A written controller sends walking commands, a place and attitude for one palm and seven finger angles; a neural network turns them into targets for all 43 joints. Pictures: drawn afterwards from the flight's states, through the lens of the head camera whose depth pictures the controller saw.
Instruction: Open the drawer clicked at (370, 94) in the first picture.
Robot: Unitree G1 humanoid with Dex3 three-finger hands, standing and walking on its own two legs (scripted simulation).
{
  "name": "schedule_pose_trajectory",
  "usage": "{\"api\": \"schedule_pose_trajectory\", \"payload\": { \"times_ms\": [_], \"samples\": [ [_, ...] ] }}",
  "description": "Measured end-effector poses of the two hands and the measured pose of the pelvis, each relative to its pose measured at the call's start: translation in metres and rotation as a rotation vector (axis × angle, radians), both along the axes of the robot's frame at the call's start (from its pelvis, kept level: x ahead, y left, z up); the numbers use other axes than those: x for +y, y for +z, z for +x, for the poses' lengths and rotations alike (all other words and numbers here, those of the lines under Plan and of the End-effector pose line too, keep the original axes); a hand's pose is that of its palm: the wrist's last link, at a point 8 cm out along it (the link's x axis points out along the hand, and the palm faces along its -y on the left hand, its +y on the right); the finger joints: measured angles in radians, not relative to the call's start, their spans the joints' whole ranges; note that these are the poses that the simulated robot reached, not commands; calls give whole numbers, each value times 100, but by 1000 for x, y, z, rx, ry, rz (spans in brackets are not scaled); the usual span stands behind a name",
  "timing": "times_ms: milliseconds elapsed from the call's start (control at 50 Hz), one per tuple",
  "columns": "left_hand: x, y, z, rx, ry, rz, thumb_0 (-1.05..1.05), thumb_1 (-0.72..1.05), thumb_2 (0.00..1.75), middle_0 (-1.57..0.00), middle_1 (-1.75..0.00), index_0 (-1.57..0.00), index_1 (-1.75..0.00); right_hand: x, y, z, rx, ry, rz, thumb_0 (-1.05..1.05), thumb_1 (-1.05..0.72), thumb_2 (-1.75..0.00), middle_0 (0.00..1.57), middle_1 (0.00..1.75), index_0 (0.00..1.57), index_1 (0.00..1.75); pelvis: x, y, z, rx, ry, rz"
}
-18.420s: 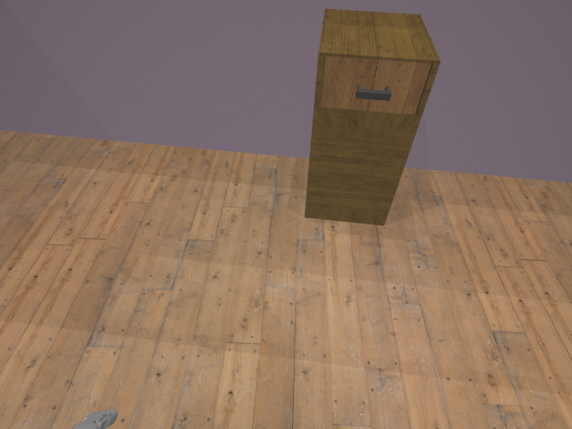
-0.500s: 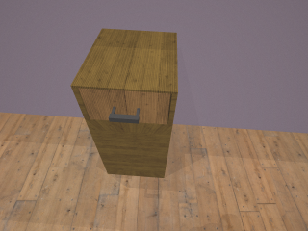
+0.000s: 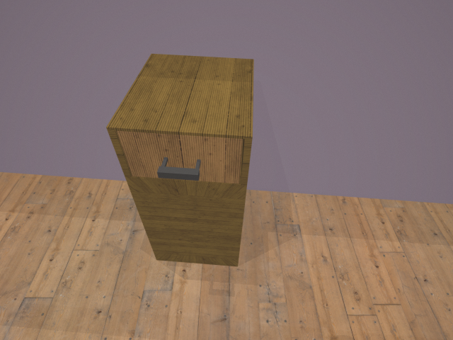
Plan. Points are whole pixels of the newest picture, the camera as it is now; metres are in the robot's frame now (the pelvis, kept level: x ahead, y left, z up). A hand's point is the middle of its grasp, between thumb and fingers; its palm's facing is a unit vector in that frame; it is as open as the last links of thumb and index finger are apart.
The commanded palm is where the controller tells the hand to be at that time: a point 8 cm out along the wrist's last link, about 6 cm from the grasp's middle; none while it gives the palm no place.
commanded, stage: come to a stop and stand still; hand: left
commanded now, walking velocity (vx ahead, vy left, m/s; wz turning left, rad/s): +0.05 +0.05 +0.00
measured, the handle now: (180, 167) +0.57 +0.16 -0.08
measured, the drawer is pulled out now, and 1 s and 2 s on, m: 0.00 0.00 0.00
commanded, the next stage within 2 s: look again from close up in 0.84 s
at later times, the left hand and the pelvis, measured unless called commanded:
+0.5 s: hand out of the picture +0.04 +0.18 -0.18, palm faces +0.05 -0.98 -0.20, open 7.4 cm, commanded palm none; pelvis +0.01 +0.00 -0.01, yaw +0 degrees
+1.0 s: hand out of the picture -0.02 +0.18 -0.17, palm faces +0.04 -0.98 -0.18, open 7.4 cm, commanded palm none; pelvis -0.01 +0.01 +0.00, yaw +0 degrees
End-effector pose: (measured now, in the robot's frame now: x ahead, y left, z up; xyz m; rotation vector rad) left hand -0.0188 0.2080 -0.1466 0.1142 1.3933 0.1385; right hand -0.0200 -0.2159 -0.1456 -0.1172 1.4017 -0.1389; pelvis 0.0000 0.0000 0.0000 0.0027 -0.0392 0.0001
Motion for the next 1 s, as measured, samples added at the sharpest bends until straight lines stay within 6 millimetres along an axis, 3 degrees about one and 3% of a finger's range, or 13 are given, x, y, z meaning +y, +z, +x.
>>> {"api": "schedule_pose_trajectory", "payload": {
  "times_ms": [220,480,600,720,1000],
  "samples": [
    [-8,-3,-8,35,-5,-18,1,91,90,-20,-29,-20,-30,1,0,-10,42,-5,8,0,-91,-90,20,30,20,30,-4,-2,4,14,4,-1],
    [17,0,49,-126,-8,45,1,91,90,-20,-29,-20,-30,-11,2,49,-134,9,-46,0,-91,-90,20,30,20,30,0,-6,14,11,6,-11],
    [23,5,62,-171,-19,55,1,91,90,-20,-29,-20,-30,-12,5,62,-172,20,-48,0,-92,-90,20,30,20,30,3,-4,11,-2,1,-9],
    [25,6,52,-147,-22,51,1,91,90,-20,-29,-20,-30,-9,7,56,-153,25,-43,0,-92,-90,20,30,20,30,6,-1,5,-4,-1,-8],
    [20,2,-4,-13,8,17,1,91,90,-20,-29,-20,-30,6,6,9,-28,5,-20,0,-91,-90,20,30,20,30,13,3,-8,-5,4,-8]
  ]
}}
